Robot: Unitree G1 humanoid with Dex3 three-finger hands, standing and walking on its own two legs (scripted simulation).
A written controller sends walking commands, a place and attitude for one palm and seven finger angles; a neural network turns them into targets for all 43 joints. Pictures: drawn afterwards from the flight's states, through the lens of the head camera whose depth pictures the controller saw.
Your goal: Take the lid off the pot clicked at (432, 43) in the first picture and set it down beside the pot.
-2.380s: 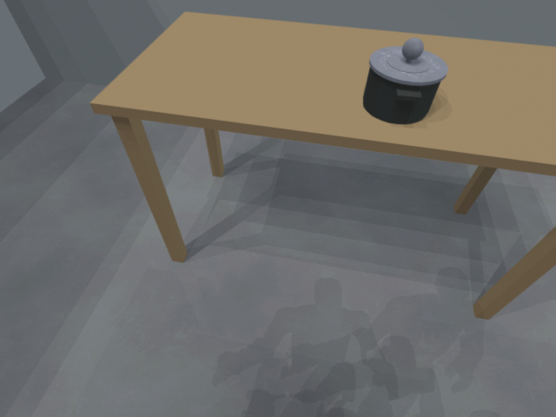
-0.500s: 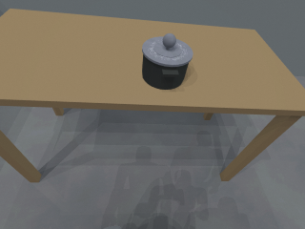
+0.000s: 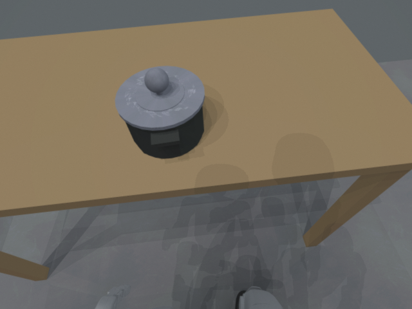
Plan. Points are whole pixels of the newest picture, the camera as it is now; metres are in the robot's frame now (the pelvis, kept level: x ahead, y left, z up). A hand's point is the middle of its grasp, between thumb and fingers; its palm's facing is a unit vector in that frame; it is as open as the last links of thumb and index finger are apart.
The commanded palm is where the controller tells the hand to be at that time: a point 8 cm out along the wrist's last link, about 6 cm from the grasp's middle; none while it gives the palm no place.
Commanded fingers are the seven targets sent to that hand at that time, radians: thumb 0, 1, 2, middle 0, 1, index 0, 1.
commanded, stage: come to a stop and stand still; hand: left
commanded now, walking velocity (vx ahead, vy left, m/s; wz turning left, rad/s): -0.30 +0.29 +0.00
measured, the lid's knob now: (156, 80) +0.49 +0.08 +0.17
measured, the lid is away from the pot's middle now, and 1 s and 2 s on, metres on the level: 0.00 0.00 0.00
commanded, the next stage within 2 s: look again from close up in 1.48 s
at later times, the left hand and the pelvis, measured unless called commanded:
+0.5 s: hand out of the picture -0.05 +0.28 -0.16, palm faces +0.12 -0.97 -0.21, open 7.4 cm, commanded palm none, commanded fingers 0.00 0.90 0.90 -0.20 -0.30 -0.20 -0.30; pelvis -0.08 +0.06 +0.02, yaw +3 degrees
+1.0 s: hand out of the picture -0.01 +0.22 -0.16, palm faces +0.01 -0.98 -0.20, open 7.3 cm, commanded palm none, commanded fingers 0.00 0.90 0.90 -0.20 -0.30 -0.20 -0.30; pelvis -0.07 +0.03 +0.01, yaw +0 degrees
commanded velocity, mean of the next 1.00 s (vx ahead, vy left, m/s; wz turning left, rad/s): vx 0.06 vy -0.04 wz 0.00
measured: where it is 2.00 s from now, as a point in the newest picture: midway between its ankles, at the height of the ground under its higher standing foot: outside the picture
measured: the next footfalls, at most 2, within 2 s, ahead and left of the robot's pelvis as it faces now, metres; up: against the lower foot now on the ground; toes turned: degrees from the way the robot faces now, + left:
left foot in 0.38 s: -0.04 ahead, +0.14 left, +0.00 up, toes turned +3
right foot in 0.96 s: -0.05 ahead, -0.09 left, +0.00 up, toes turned -1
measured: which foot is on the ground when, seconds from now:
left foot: up 0.00-0.36, down 0.38-1.00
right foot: down 0.00-0.36, up 0.38-0.94, down 0.96-1.00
